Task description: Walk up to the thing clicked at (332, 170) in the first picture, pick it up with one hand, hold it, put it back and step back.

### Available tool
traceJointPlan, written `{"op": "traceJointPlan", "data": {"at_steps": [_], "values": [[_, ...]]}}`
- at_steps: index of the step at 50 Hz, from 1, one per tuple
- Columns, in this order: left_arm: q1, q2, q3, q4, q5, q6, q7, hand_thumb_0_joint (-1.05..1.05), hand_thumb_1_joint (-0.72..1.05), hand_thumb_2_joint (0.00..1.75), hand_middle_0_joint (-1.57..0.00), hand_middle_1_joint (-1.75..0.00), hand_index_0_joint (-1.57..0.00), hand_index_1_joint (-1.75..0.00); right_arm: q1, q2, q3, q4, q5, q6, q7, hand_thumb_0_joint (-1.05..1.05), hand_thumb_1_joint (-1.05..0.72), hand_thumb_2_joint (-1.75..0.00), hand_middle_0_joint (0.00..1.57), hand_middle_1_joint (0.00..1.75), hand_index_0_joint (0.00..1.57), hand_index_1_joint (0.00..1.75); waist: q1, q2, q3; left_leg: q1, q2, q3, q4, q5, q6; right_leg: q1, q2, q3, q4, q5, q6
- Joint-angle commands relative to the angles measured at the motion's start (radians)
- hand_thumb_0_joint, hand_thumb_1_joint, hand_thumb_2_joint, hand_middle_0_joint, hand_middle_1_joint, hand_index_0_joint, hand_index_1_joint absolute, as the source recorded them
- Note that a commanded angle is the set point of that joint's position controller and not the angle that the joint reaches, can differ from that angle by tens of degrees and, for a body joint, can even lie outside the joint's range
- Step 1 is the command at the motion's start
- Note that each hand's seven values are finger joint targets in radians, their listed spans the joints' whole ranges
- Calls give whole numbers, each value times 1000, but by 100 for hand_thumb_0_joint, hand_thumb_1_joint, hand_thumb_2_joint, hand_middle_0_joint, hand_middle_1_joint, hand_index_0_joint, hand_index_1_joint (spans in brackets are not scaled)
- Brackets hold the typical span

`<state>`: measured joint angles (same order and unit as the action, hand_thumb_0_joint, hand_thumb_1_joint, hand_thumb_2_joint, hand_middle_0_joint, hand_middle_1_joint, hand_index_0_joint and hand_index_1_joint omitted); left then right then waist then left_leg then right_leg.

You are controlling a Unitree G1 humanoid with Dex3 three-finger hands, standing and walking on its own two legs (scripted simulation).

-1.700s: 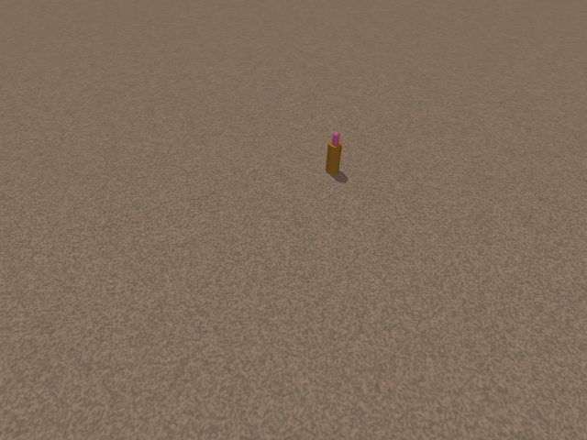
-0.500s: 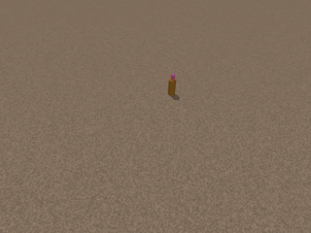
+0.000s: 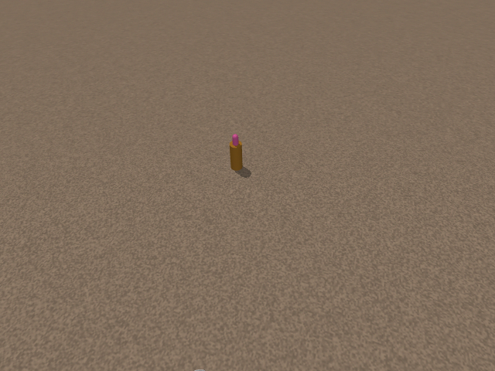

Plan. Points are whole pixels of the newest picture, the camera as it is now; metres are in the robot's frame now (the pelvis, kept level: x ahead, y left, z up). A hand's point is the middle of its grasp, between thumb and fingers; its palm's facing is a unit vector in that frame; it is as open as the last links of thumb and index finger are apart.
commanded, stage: walk up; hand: left
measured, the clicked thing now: (235, 151) +1.44 +0.14 -0.65
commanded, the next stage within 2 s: none
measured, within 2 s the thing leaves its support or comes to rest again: neither
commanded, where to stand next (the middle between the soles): +1.10 -0.03 m, yaw -5 degrees
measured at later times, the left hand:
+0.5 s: hand (144, 255) +0.40 +0.26 -0.12, palm faces -0.19 -0.90 -0.39, open 7.4 cm
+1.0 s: hand (154, 221) +0.53 +0.28 -0.16, palm faces -0.07 -0.92 -0.38, open 7.4 cm
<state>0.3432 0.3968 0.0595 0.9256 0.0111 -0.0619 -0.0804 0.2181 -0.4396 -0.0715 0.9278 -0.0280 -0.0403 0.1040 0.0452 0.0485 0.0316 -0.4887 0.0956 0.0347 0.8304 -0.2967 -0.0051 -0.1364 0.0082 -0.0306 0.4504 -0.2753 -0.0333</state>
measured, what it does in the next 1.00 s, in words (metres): walks ahead: left foot, then right foot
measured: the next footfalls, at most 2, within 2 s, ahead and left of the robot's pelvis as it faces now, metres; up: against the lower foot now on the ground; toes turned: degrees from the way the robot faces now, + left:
left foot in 0.14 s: +0.23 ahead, +0.15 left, +0.00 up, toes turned +4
right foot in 0.52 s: +0.42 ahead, -0.15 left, +0.00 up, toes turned -10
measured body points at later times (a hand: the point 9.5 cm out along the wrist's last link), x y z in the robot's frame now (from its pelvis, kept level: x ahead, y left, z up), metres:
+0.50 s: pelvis +0.26 +0.00 -0.01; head +0.27 -0.02 +0.44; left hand +0.41 +0.31 -0.10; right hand +0.23 -0.33 -0.13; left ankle +0.19 +0.15 -0.74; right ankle +0.38 -0.15 -0.73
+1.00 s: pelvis +0.50 -0.01 -0.02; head +0.52 +0.00 +0.43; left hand +0.53 +0.33 -0.14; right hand +0.59 -0.34 -0.11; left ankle +0.61 +0.11 -0.74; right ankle +0.39 -0.14 -0.72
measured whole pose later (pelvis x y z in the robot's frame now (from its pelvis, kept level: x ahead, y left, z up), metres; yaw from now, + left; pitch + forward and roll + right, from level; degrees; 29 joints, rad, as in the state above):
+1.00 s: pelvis +0.50 -0.01 -0.02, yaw -4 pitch -2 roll +0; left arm 0.37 0.44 0.05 0.90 0.00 -0.07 -0.05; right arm 0.22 -0.44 -0.08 0.87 -0.03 -0.07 0.09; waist 0.04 -0.01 0.07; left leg -0.41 0.05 0.07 0.62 -0.17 0.02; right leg -0.14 -0.08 -0.05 0.75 -0.48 -0.01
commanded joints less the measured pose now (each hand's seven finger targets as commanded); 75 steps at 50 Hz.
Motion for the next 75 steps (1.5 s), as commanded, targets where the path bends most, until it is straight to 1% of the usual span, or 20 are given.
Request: {"op": "traceJointPlan", "data": {"at_steps": [1,6,8,9,14,22,26,27,28,33,43,47,49,50,55,60,67,68,70,75], "values": [[-84,320,83,-123,3,-39,25,0,90,90,-20,-30,-20,-30,-79,-180,-64,-109,-1,-32,-11,0,-90,-90,20,30,20,30,-10,-154,71,33,26,-7,-158,100,-6,-129,-236,242,-262,-260,-160],[-71,242,48,-135,8,-37,27,0,90,90,-20,-30,-20,-30,203,-226,-101,-44,-7,-64,-41,0,-90,-90,20,30,20,30,-163,85,-97,603,-48,34,-333,13,48,-310,-113,68,292,138,-93],[-23,182,26,-141,-10,-32,42,0,90,90,-20,-30,-20,-30,254,-344,-126,-77,-8,-75,-63,0,-90,-90,20,30,20,30,-157,224,-82,623,347,-721,-665,-436,184,-609,83,100,746,-214,-22],[-40,264,34,-132,-2,-34,53,0,90,90,-20,-30,-20,-30,164,-356,-126,-97,26,-74,-59,0,-90,-90,20,30,20,30,-120,111,-45,511,384,-740,-686,-472,264,-599,8,182,821,-189,-35],[-21,240,40,-76,-17,-24,17,0,90,90,-20,-30,-20,-30,81,-230,-67,-124,23,-85,-63,0,-90,-90,20,30,20,30,-57,86,40,333,199,-171,-619,19,198,-457,-101,121,561,-14,21],[-165,206,45,-108,-7,-19,-13,0,90,90,-20,-30,-20,-30,73,-255,-68,-145,22,-74,-55,0,-90,-90,20,30,20,30,-58,81,8,302,160,-17,-545,81,185,-233,-75,-28,155,163,9],[64,292,92,-36,1,-36,17,0,90,90,-20,-30,-20,-30,122,-168,-31,-152,20,-59,-60,0,-90,-90,20,30,20,30,74,-222,-138,94,36,101,30,151,105,242,-70,34,31,-10,-44],[126,396,115,-51,0,-45,33,0,90,90,-20,-30,-20,-30,173,-103,-8,-173,29,-58,-59,0,-90,-90,20,30,20,30,75,-415,-173,-138,-94,99,294,-202,54,357,-363,545,-124,-213,-142],[95,416,109,-63,-17,-41,35,0,90,90,-20,-30,-20,-30,125,-216,-35,-154,26,-48,-69,0,-90,-90,20,30,20,30,80,-294,-145,-198,-58,-22,393,-242,50,288,-451,743,-196,-273,-251],[-64,283,65,-104,-26,-49,48,0,90,90,-20,-30,-20,-30,150,-190,-34,-76,28,-34,-56,0,-90,-90,20,30,20,30,-32,-201,26,-79,24,-97,252,-18,37,-46,-271,266,-193,38,-178],[-54,309,72,-136,-6,-63,44,0,90,90,-20,-30,-20,-30,-34,-149,-50,-134,10,-40,-10,0,-90,-90,20,30,20,30,-8,-161,33,76,11,9,-208,170,20,-94,-269,103,-175,13,-164],[-35,281,53,-128,-5,-48,48,0,90,90,-20,-30,-20,-30,121,-187,-72,-87,7,-52,-25,0,-90,-90,20,30,20,30,-102,-41,-46,394,-76,71,-317,114,60,-146,-193,1,160,275,-106],[38,156,15,-147,-26,-40,51,0,90,90,-20,-30,-20,-30,278,-334,-113,-89,-12,-65,-52,0,-90,-90,20,30,20,30,-148,283,-150,709,288,-598,-509,-138,214,-538,34,-20,693,-189,-6],[-9,262,33,-131,-18,-34,69,0,90,90,-20,-30,-20,-30,251,-355,-121,-101,32,-61,-53,0,-90,-90,20,30,20,30,-154,140,-142,632,358,-697,-557,-130,299,-559,-18,79,775,-259,-26],[50,246,32,-59,-21,-22,45,0,90,90,-20,-30,-20,-30,73,-229,-57,-138,34,-65,-66,0,-90,-90,20,30,20,30,-40,100,20,284,189,-197,-563,125,212,-391,-123,80,604,-61,0],[-48,219,37,-96,-2,-18,20,0,90,90,-20,-30,-20,-30,104,-257,-63,-156,26,-69,-62,0,-90,-90,20,30,20,30,-71,115,24,323,203,-169,-576,84,262,-404,-137,17,350,-19,27],[16,234,70,-50,2,-37,22,0,90,90,-20,-30,-20,-30,40,-217,-46,-185,27,-47,-56,0,-90,-90,20,30,20,30,18,-1,-21,121,110,-51,-334,2,160,26,-43,-59,112,114,4],[102,266,85,-32,4,-45,35,0,90,90,-20,-30,-20,-30,70,-176,-30,-183,24,-45,-57,0,-90,-90,20,30,20,30,61,-127,-79,71,51,4,-120,47,136,166,-50,-19,52,16,-15],[174,405,108,-44,-2,-54,52,0,90,90,-20,-30,-20,-30,73,-171,-22,-195,28,-37,-67,0,-90,-90,20,30,20,30,88,-328,-75,-219,-118,-5,325,-260,55,223,-459,703,-229,-258,-203],[-22,284,66,-103,-14,-53,62,0,90,90,-20,-30,-20,-30,131,-189,-33,-95,33,-20,-60,0,-90,-90,20,30,20,30,-25,-201,27,-97,-5,-112,219,-58,34,-29,-301,268,-202,-39,-176]]}}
